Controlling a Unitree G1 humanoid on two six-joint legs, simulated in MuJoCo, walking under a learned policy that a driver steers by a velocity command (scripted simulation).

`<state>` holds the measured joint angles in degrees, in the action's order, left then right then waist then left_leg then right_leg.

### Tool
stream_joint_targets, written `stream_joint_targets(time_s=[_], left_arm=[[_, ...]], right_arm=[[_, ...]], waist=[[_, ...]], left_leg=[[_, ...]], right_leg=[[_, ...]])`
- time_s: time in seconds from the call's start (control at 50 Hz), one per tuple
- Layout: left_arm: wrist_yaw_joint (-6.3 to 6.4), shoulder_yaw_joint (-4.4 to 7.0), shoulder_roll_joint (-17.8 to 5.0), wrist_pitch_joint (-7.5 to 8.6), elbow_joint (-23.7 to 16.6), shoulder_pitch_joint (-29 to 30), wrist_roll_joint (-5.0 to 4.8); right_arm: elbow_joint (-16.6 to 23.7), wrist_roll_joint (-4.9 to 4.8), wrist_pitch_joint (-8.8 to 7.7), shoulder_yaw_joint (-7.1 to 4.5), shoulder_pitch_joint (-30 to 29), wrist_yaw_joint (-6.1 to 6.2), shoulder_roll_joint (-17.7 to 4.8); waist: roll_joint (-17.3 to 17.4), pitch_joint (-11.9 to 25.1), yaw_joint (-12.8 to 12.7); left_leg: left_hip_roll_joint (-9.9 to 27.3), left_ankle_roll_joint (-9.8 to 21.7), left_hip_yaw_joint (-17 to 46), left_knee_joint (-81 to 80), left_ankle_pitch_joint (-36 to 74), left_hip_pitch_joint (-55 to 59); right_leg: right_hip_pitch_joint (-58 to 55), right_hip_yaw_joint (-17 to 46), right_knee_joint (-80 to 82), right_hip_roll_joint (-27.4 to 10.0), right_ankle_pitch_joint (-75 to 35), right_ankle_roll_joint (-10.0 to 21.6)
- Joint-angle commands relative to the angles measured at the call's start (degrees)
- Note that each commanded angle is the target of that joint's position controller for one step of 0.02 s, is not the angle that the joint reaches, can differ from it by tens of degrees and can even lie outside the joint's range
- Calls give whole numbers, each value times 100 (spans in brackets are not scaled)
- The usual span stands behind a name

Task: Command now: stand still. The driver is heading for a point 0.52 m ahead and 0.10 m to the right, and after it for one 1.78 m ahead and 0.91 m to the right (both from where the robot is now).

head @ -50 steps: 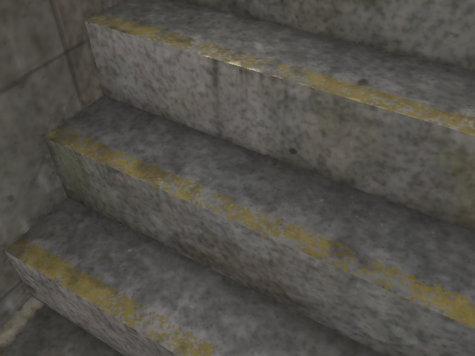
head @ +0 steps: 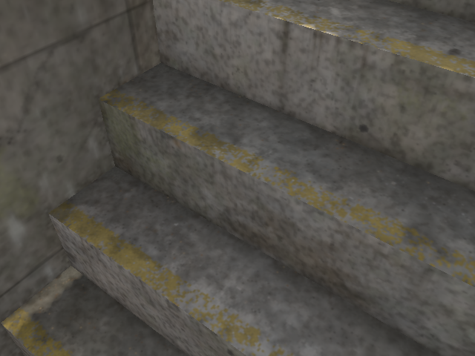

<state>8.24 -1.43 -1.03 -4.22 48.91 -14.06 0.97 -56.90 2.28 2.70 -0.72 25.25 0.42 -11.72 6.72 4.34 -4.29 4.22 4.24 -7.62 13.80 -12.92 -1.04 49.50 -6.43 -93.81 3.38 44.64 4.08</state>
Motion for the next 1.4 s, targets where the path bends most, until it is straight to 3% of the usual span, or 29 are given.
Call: stream_joint_targets(time_s=[0.02, 0.06, 0.2, 0.34, 0.42, 0.56, 0.62, 0.66, 0.68, 0.7, 0.72, 0.76, 0.8, 0.84, 0.9, 0.92, 0.94, 0.98, 1.04, 1.06, 1.12, 1.14, 1.16, 1.2, 1.26, 1.32, 1.36, 1.38, 1.4], left_arm=[[-22, -91, 114, 65, -334, 349, 22], [-26, -79, 104, 100, -291, 228, -4], [67, -108, 165, 192, -287, 190, 3], [69, -137, 218, 200, -264, 282, -11], [31, -125, 169, 235, -273, 384, -37], [-14, -180, 143, 295, -334, 429, -26], [-14, -164, -139, 279, -434, 795, 12], [-26, -117, -218, 248, -480, 1041, 20], [-19, -153, -83, 256, -584, 1293, -20], [-19, -188, 63, 289, -645, 1325, -78], [-32, -206, 103, 330, -691, 1091, -113], [-106, -170, -118, 447, -776, 1040, -98], [-241, -209, -65, 452, -599, 598, -41], [-233, -176, -288, 342, -641, 945, 117], [-137, -181, -325, 197, -690, 1475, 22], [-108, -211, -208, 220, -810, 1803, 11], [-163, -266, -43, 240, -856, 1980, -9], [-220, -350, 88, 371, -896, 1844, -67], [-299, -280, -177, 357, -937, 1778, 12], [-318, -337, -39, 355, -968, 1756, 52], [-277, -348, -95, 225, -899, 1428, -30], [-288, -361, -90, 194, -878, 1349, -54], [-292, -347, -99, 219, -791, 1074, -23], [-230, -295, -259, 215, -832, 1247, 24], [-115, -226, -434, 76, -893, 1661, -1], [-98, -186, -341, 48, -812, 1911, 39], [-106, -257, 42, 90, -978, 2478, -43], [-176, -292, 295, 145, -1040, 2530, -99], [-203, -240, 271, 221, -886, 2145, -53]], right_arm=[[-34, 10, 2, -106, 676, 5, -587], [-126, -28, -52, -150, 713, 3, -694], [-274, 4, -56, -189, 741, -71, -657], [-386, 33, -39, -181, 871, -66, -613], [-468, -13, -50, -169, 881, -8, -586], [-327, -149, -23, -181, 254, 36, -642], [-302, -177, 101, -198, 820, 17, -629], [-429, -110, 143, -192, 1437, 24, -527], [-510, -73, 113, -177, 1566, 26, -514], [-532, -63, 41, -175, 1416, 36, -566], [-406, -74, -51, -154, 663, 39, -591], [-354, -140, -199, -92, 314, 61, -498], [-358, -287, -260, -123, 394, 102, -656], [-179, -224, -118, -136, 507, 45, -628], [-171, -126, 8, -105, 889, 3, -485], [-212, -73, 11, -84, 1078, 2, -472], [-194, -93, -7, -107, 1150, 3, -537], [-299, -121, -199, -111, 1373, 36, -609], [-366, -184, -373, -85, 1009, 81, -579], [-342, -176, -377, -110, 840, 110, -635], [-359, -90, -323, -177, 713, 139, -730], [-319, -126, -298, -158, 603, 163, -649], [-242, -178, -279, -168, 532, 185, -756], [33, -267, -128, -164, 337, 145, -638], [304, -150, -3, -141, 244, 87, -432], [211, -51, -49, -112, 1016, 146, -243], [-55, 65, -107, -89, 1761, 258, -287], [-130, 187, -204, -3, 1718, 257, -216], [-115, 268, -331, 36, 1502, 222, -376]], waist=[[-331, -682, 59], [-147, -658, -4], [-338, -473, 55], [-251, -480, 83], [-85, -512, 83], [-490, -567, -197], [-1021, -466, 124], [-706, -494, 418], [-203, -615, 504], [382, -657, 449], [620, -660, 129], [-164, -472, 33], [-547, 51, -243], [-1187, 46, -54], [-597, -161, 266], [-309, -331, 432], [11, -481, 502], [372, -24, 610], [-248, 154, 337], [-426, 167, 257], [-437, 318, 77], [-349, 286, 31], [-109, 423, -89], [-638, 270, -95], [-752, -72, 187], [-545, -117, 645], [128, -351, 1047], [597, -422, 999], [-23, -171, 698]], left_leg=[[1125, 533, 351, -729, 917, -1466], [1091, 531, 258, -652, 1310, -1419], [927, 391, 114, -500, 1912, -1278], [960, 386, 169, -619, 1595, -1285], [1161, 544, 341, -1036, 511, -1531], [826, 383, -147, -733, 1482, -2049], [357, 298, -346, 5, 1665, -1314], [407, 391, -138, -25, 1010, -714], [708, 514, 107, -398, 669, -614], [1160, 688, 437, -871, 398, -709], [1494, 790, 458, -1094, 629, -1041], [1296, 723, 224, -871, 1500, -1136], [1054, 599, -104, -457, 2730, -1420], [474, 342, -411, 259, 2826, -1038], [390, 335, -295, 408, 2200, -476], [579, 379, -27, 118, 1576, -224], [819, 401, 129, -47, 2384, 102], [1449, 619, 682, -241, 2354, 305], [1450, 740, 524, -378, 2516, 329], [1391, 717, 357, -272, 3383, 105], [1102, 431, -107, -174, 4401, -357], [1026, 419, -193, -179, 4769, -731], [1008, 442, -207, 230, 5102, -733], [500, 313, -509, 879, 4811, -1152], [191, 230, -449, 1188, 3695, -1315], [96, 297, -406, 1099, 2126, -489], [657, 437, 312, 279, 1843, 275], [1116, 412, 887, 340, 2712, 822], [1135, 150, 974, 1091, 3608, 1660]], right_leg=[[-816, 564, 316, -101, -416, 287], [-881, 536, 308, -112, -487, 320], [-913, 672, 682, -68, -403, 354], [-878, 677, 568, -84, -397, 349], [-939, 426, -25, -41, -158, 394], [-1456, 618, 1025, 68, -292, 585], [-563, 1535, 2425, -88, 801, 656], [246, 1452, 1848, -4, 1131, 674], [607, 1001, 1032, 75, 808, 551], [612, 363, -153, 177, 222, 453], [254, 22, -972, 109, -92, 425], [-323, 195, -394, -78, 486, 542], [-1558, 224, 871, 122, -236, 595], [-981, 1355, 2251, -30, 677, 634], [91, 1411, 2095, 77, 987, 624], [683, 1190, 1481, 117, 819, 533], [1186, 864, 582, 141, 356, 398], [927, 106, -586, -31, 631, 303], [703, 138, -894, -96, 859, 426], [490, 148, -928, -29, 624, 470], [-474, -197, -232, 108, 604, 591], [-957, -240, 62, 173, 505, 653], [-1186, 152, 495, 257, 698, 645], [-1220, 1197, 1875, 106, 947, 768], [-601, 1917, 2763, 67, 1597, 937], [365, 1613, 2129, 219, 1236, 780], [1622, 879, 11, 435, 481, 475], [2531, 412, -2022, 626, 213, 387], [3555, 516, -3861, 622, -59, 355]])
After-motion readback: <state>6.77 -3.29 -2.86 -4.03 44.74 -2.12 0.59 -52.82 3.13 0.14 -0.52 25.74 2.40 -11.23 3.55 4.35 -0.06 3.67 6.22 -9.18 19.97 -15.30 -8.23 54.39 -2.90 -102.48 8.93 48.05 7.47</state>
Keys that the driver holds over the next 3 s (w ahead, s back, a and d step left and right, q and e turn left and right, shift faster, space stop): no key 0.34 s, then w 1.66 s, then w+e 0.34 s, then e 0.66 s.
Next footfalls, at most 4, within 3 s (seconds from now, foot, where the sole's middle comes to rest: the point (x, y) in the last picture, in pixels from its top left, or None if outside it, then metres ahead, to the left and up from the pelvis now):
1.82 right None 0.16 -0.07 -0.58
2.18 left None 0.27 0.29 -0.58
2.48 right None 0.28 0.18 -0.58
2.80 left None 0.46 0.32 -0.58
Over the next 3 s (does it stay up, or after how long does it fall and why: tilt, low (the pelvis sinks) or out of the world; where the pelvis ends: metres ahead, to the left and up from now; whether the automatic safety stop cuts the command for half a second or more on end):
stays up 0.32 0.32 0.16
